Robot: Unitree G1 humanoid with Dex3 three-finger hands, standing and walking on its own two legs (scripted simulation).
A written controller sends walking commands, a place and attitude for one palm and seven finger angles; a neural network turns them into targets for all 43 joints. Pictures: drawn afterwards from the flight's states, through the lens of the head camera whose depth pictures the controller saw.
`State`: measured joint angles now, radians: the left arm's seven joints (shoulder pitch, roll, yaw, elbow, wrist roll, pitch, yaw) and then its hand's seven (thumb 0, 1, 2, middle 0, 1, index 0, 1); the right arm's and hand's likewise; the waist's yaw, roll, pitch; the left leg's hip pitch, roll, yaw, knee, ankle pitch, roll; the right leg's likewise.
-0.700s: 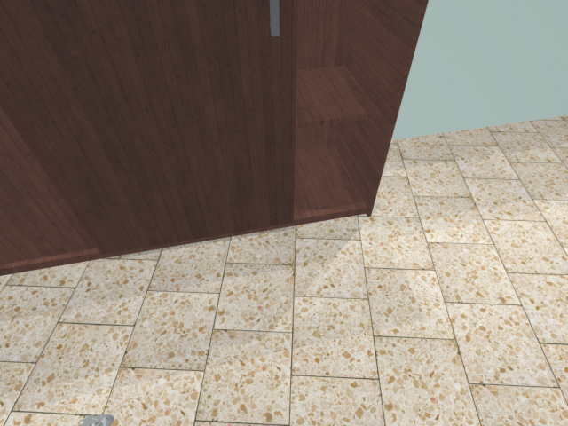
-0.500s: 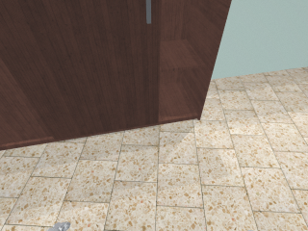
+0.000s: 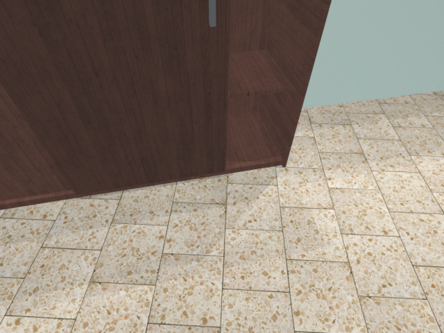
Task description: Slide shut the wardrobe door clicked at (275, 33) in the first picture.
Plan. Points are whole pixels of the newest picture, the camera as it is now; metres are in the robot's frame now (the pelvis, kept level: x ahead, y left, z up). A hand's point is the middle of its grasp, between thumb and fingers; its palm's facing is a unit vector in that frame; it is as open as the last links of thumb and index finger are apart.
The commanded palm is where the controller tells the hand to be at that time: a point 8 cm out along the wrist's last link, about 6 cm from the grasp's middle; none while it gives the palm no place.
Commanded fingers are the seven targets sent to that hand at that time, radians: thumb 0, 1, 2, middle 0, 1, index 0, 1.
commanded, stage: stand and wait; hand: left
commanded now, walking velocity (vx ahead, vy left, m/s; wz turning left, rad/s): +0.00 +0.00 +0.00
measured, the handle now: out of the picture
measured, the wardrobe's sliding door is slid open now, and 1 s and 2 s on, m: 0.37 0.37 0.37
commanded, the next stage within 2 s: look at it before walking up in 0.12 s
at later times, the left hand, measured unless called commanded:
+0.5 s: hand out of the picture +0.08 +0.26 -0.15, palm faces -0.03 -0.94 -0.34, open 7.3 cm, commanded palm none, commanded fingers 0.00 0.90 0.90 -0.20 -0.30 -0.20 -0.30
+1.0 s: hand out of the picture +0.07 +0.26 -0.16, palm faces -0.04 -0.94 -0.35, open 7.3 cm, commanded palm none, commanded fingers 0.00 0.90 0.90 -0.20 -0.30 -0.20 -0.30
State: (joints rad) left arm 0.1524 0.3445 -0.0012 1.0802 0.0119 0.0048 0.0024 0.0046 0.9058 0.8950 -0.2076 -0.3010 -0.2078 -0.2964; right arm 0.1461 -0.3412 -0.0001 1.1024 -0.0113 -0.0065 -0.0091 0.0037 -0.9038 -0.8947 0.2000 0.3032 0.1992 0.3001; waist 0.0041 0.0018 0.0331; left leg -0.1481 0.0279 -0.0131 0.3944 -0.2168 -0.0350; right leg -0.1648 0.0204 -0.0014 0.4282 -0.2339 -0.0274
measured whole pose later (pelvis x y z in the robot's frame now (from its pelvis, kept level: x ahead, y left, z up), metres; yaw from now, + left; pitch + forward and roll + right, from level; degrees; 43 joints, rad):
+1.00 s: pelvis +0.00 +0.01 +0.00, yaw -3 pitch -1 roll +1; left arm 0.16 0.33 0.01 1.05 0.02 0.03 0.01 0.00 0.91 0.90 -0.21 -0.30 -0.21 -0.30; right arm 0.11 -0.32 -0.01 1.07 -0.01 -0.01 -0.02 0.00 -0.90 -0.89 0.20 0.30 0.20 0.30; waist 0.02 -0.01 0.03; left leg -0.15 0.03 0.04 0.41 -0.23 -0.02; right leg -0.19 0.02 0.05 0.44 -0.23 -0.01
